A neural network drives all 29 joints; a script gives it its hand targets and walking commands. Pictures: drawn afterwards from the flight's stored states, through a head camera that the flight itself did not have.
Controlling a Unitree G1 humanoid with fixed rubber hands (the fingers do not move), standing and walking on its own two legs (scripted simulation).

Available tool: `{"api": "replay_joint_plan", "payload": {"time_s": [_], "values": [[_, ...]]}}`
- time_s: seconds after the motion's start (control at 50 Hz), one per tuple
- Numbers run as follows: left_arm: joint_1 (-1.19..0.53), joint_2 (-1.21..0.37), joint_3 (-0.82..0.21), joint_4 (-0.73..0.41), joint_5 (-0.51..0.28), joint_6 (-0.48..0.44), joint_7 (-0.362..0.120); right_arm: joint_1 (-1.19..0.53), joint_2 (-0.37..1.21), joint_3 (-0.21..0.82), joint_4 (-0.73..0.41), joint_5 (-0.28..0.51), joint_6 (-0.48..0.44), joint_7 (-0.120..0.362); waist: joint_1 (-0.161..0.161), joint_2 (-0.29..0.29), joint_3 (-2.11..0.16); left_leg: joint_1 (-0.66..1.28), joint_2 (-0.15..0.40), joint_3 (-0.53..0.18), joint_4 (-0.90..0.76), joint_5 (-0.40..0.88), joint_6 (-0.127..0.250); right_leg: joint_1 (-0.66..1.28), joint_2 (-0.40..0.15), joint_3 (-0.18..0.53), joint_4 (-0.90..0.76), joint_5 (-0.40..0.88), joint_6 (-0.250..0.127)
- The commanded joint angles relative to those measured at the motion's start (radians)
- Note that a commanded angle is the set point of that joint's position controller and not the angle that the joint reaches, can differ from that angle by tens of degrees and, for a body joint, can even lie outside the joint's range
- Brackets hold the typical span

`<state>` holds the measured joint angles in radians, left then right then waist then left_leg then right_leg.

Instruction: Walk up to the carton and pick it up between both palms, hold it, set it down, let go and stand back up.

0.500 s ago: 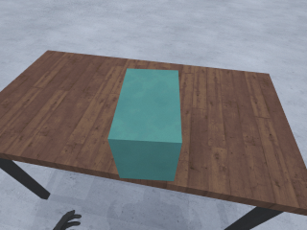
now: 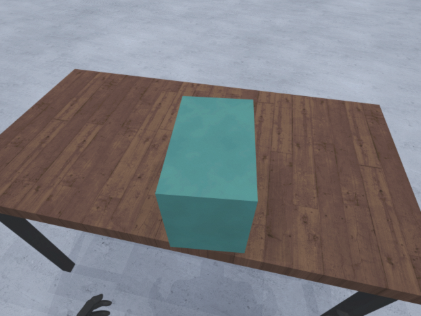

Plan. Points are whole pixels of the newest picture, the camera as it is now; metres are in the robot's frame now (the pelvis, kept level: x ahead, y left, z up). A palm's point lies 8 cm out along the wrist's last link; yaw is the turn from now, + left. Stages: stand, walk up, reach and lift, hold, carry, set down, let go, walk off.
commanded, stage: stand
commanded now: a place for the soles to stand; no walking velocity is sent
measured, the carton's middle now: (212, 171) +0.42 +0.02 +0.02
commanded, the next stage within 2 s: reach and lift in 0.08 s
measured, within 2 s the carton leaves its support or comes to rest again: neither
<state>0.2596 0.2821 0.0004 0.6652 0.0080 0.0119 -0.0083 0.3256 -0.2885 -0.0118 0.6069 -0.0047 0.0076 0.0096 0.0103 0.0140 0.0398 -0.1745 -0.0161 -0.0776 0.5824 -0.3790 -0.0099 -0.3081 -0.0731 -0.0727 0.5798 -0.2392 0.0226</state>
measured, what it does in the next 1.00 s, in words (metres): stands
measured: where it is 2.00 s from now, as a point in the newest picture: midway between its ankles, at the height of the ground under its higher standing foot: outside the picture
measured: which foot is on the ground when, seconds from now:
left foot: down 0.00-1.00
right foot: down 0.00-1.00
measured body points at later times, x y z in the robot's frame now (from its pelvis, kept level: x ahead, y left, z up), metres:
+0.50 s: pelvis +0.00 -0.02 +0.01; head -0.01 -0.01 +0.46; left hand +0.17 +0.23 -0.06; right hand +0.15 -0.25 -0.06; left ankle -0.04 +0.13 -0.73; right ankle +0.04 -0.14 -0.73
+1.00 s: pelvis +0.00 -0.01 +0.01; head +0.00 +0.00 +0.46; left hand +0.22 +0.21 -0.01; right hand +0.17 -0.22 -0.02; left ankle -0.04 +0.13 -0.73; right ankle +0.04 -0.14 -0.73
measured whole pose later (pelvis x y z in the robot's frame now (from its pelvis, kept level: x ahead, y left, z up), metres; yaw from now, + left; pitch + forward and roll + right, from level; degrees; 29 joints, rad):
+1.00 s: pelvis +0.00 -0.01 +0.01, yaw -5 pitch -5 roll -1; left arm 0.22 0.24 0.00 0.26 -0.13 0.07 0.02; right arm 0.35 -0.10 0.00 0.28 0.04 -0.15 -0.04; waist 0.05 0.00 0.08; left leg 0.02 0.05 0.01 0.38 -0.30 -0.03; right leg -0.15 0.00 0.00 0.37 -0.13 0.00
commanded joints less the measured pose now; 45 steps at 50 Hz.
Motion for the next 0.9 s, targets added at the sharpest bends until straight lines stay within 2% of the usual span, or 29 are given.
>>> {"api": "replay_joint_plan", "payload": {"time_s": [0.0, 0.06, 0.08, 0.1, 0.12, 0.14, 0.16, 0.2, 0.22, 0.24, 0.26, 0.28, 0.32, 0.34, 0.38, 0.44, 0.54, 0.6, 0.64, 0.68, 0.74, 0.78, 0.82, 0.88], "values": [[-0.009, 0.143, 0.036, -0.075, 0.000, -0.018, 0.004, 0.025, -0.128, -0.041, -0.071, 0.000, -0.018, -0.004, -0.004, -0.029, -0.031, -0.133, 0.074, -0.066, -0.132, 0.183, 0.047, 0.123, -0.067, 0.090, -0.092, 0.112, -0.074], [-0.014, 0.144, 0.041, -0.078, 0.001, -0.019, 0.004, 0.021, -0.131, -0.042, -0.066, 0.001, -0.021, -0.003, 0.000, -0.018, -0.032, -0.140, 0.072, -0.077, -0.138, 0.189, 0.046, 0.128, -0.065, 0.088, -0.086, 0.101, -0.074], [-0.361, 0.143, 0.082, -0.161, 0.001, 0.118, 0.027, -0.374, -0.036, -0.129, 0.106, -0.085, -0.160, 0.009, -0.025, 0.089, -0.013, -0.375, 0.085, 0.074, -0.101, 0.011, -0.035, 0.178, 0.098, -0.010, 0.058, -0.035, -0.067], [-0.271, 0.094, 0.090, -0.126, 0.044, 0.188, 0.042, -0.315, -0.084, -0.138, 0.206, -0.100, -0.209, 0.027, -0.007, 0.119, 0.073, -0.554, 0.112, 0.090, -0.168, -0.138, -0.010, 0.356, 0.110, -0.014, 0.102, 0.011, -0.052], [-0.263, 0.083, 0.095, -0.153, 0.061, 0.214, 0.031, -0.301, -0.088, -0.127, 0.214, -0.090, -0.232, 0.030, -0.003, 0.105, 0.032, -0.636, 0.120, 0.108, -0.184, -0.144, 0.014, 0.468, 0.114, -0.014, 0.123, 0.039, -0.048], [-0.220, 0.086, 0.108, -0.174, 0.059, 0.229, 0.023, -0.275, -0.096, -0.124, 0.219, -0.083, -0.241, 0.028, 0.002, 0.077, 0.024, -0.660, 0.115, 0.118, -0.156, -0.060, 0.014, 0.507, 0.107, -0.007, 0.125, 0.073, -0.054], [-0.213, 0.095, 0.112, -0.231, 0.053, 0.232, 0.018, -0.259, -0.101, -0.121, 0.205, -0.078, -0.259, 0.020, -0.004, 0.059, -0.029, -0.600, 0.107, 0.123, -0.129, 0.025, 0.011, 0.504, 0.101, 0.000, 0.105, 0.098, -0.058], [-0.172, 0.102, 0.133, -0.331, 0.039, 0.222, 0.018, -0.233, -0.101, -0.117, 0.158, -0.061, -0.300, 0.009, 0.002, 0.005, -0.125, -0.422, 0.079, 0.133, -0.099, 0.212, 0.000, 0.496, 0.101, 0.005, 0.046, 0.181, -0.065], [-0.086, 0.083, 0.110, -0.418, -0.001, 0.188, 0.029, -0.167, -0.053, -0.083, 0.111, -0.022, -0.327, 0.007, 0.018, -0.021, -0.206, -0.284, 0.050, 0.159, -0.150, 0.396, 0.006, 0.529, 0.107, 0.004, -0.035, 0.333, -0.047], [-0.034, 0.084, 0.120, -0.384, -0.002, 0.173, 0.026, -0.145, -0.051, -0.071, 0.116, -0.007, -0.337, 0.006, 0.014, -0.063, -0.205, -0.208, 0.020, 0.157, -0.134, 0.495, -0.013, 0.512, 0.098, 0.017, -0.069, 0.418, -0.039], [-0.004, 0.102, 0.144, -0.356, -0.002, 0.166, 0.021, -0.144, -0.034, -0.050, 0.105, 0.001, -0.333, 0.000, 0.019, -0.093, -0.196, -0.182, -0.013, 0.161, -0.142, 0.452, -0.013, 0.525, 0.082, 0.041, -0.104, 0.441, -0.025], [0.023, 0.114, 0.145, -0.326, 0.004, 0.168, 0.018, -0.130, -0.012, -0.032, 0.104, 0.003, -0.324, -0.008, 0.017, -0.100, -0.157, -0.188, -0.026, 0.164, -0.161, 0.400, -0.014, 0.542, 0.069, 0.058, -0.123, 0.453, -0.016], [0.006, 0.119, 0.147, -0.305, 0.013, 0.176, 0.009, -0.139, 0.019, -0.015, 0.094, -0.004, -0.306, -0.024, 0.023, -0.085, -0.096, -0.187, -0.044, 0.173, -0.204, 0.282, -0.013, 0.557, 0.049, 0.090, -0.169, 0.366, -0.008], [-0.007, 0.118, 0.135, -0.294, 0.008, 0.179, 0.005, -0.163, 0.038, -0.015, 0.036, -0.010, -0.301, -0.031, 0.036, -0.090, -0.052, -0.179, -0.037, 0.176, -0.231, 0.246, -0.007, 0.532, 0.053, 0.086, -0.186, 0.310, -0.007], [-0.043, 0.122, 0.132, -0.325, 0.001, 0.181, 0.002, -0.161, 0.059, -0.016, -0.007, -0.015, -0.288, -0.038, 0.052, -0.048, 0.002, -0.180, -0.025, 0.186, -0.267, 0.221, 0.000, 0.520, 0.062, 0.075, -0.214, 0.212, -0.017], [-0.077, 0.111, 0.129, -0.377, -0.002, 0.166, 0.001, -0.135, 0.073, -0.021, -0.064, -0.012, -0.262, -0.042, 0.050, 0.006, 0.032, -0.187, -0.008, 0.198, -0.312, 0.213, 0.008, 0.538, 0.075, 0.067, -0.227, 0.138, -0.026], [-0.090, 0.079, 0.110, -0.436, -0.009, 0.102, 0.005, -0.107, 0.077, -0.035, -0.139, -0.003, -0.237, -0.044, 0.035, 0.093, 0.032, -0.324, 0.041, 0.202, -0.381, 0.146, 0.053, 0.680, 0.116, 0.054, -0.184, 0.124, -0.027], [-0.107, 0.063, 0.086, -0.445, -0.025, 0.065, 0.007, -0.124, 0.070, -0.044, -0.184, -0.001, -0.232, -0.044, 0.031, 0.114, 0.031, -0.429, 0.068, 0.198, -0.408, 0.074, 0.083, 0.749, 0.142, 0.043, -0.151, 0.124, -0.024], [-0.116, 0.056, 0.070, -0.446, -0.040, 0.047, 0.010, -0.136, 0.069, -0.046, -0.218, 0.002, -0.232, -0.043, 0.032, 0.100, 0.031, -0.461, 0.073, 0.196, -0.413, 0.048, 0.089, 0.757, 0.147, 0.042, -0.143, 0.119, -0.024], [-0.123, 0.060, 0.057, -0.451, -0.062, 0.036, 0.013, -0.147, 0.080, -0.043, -0.262, 0.006, -0.232, -0.041, 0.034, 0.062, 0.033, -0.433, 0.063, 0.193, -0.400, 0.051, 0.080, 0.712, 0.137, 0.047, -0.159, 0.096, -0.026], [-0.127, 0.081, 0.039, -0.463, -0.109, 0.036, 0.022, -0.160, 0.116, -0.032, -0.346, 0.011, -0.229, -0.039, 0.044, -0.027, 0.031, -0.288, 0.027, 0.188, -0.355, 0.088, 0.043, 0.550, 0.098, 0.068, -0.225, 0.040, -0.034], [-0.116, 0.094, 0.037, -0.468, -0.131, 0.040, 0.026, -0.152, 0.134, -0.025, -0.395, 0.015, -0.223, -0.039, 0.054, -0.066, 0.028, -0.201, 0.006, 0.188, -0.333, 0.119, 0.022, 0.465, 0.076, 0.081, -0.260, 0.021, -0.036], [-0.105, 0.099, 0.042, -0.474, -0.139, 0.042, 0.028, -0.144, 0.141, -0.015, -0.443, 0.025, -0.215, -0.041, 0.065, -0.076, 0.013, -0.166, -0.005, 0.189, -0.325, 0.144, 0.013, 0.448, 0.065, 0.090, -0.268, 0.032, -0.033], [-0.089, 0.099, 0.053, -0.506, -0.142, 0.040, 0.033, -0.131, 0.142, -0.002, -0.496, 0.042, -0.209, -0.044, 0.083, -0.056, -0.019, -0.160, -0.007, 0.188, -0.323, 0.172, 0.008, 0.470, 0.063, 0.093, -0.259, 0.065, -0.033]]}}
